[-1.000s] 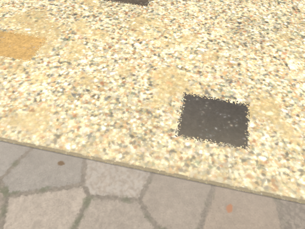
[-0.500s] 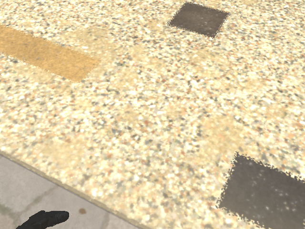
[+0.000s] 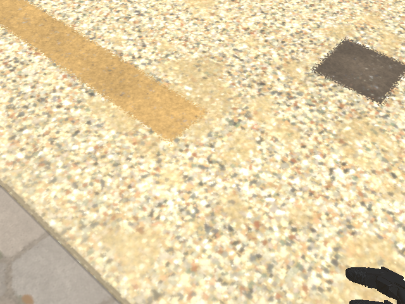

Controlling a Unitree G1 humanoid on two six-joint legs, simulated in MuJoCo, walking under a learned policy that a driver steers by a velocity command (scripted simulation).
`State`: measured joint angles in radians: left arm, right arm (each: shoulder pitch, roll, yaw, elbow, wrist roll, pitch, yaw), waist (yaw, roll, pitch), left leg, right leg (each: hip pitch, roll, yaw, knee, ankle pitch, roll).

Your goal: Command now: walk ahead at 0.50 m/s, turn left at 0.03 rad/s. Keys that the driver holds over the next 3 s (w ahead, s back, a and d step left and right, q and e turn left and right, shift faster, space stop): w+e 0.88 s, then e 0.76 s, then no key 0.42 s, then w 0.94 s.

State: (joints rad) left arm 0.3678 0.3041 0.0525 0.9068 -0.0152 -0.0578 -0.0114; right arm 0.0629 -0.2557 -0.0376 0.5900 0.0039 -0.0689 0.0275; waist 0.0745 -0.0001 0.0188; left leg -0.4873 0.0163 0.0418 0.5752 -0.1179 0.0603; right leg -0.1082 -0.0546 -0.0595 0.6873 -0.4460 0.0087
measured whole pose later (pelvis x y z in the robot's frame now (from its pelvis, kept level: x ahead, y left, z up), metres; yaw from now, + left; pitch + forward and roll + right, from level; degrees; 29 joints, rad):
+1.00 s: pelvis +0.56 -0.10 +0.00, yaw -31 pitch +3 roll +1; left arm 0.34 0.31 0.09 0.72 -0.02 -0.01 0.02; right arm 0.04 -0.27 -0.05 0.66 -0.03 -0.13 0.01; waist 0.07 -0.02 0.01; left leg -0.48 -0.03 -0.03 0.51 -0.07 0.01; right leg -0.18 0.11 0.24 0.74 -0.54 -0.04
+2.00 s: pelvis +0.67 -0.18 +0.01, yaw -60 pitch +0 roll +0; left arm 0.17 0.27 0.05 0.64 0.02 0.04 0.02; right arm 0.16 -0.24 -0.03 0.76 -0.02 -0.01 0.01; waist 0.00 -0.04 0.02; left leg -0.25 0.00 0.00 0.53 -0.28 0.00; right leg -0.29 0.03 0.11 0.53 -0.24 0.02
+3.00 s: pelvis +0.89 -0.47 +0.02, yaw -59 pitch +1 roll +1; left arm 0.17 0.30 0.05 0.70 0.00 -0.07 0.01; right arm 0.36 -0.27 -0.05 0.84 0.00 -0.09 0.02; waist -0.07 -0.04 0.01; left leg -0.10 -0.08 0.04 0.25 -0.17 0.08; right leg -0.69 -0.13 0.05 0.88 -0.06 0.01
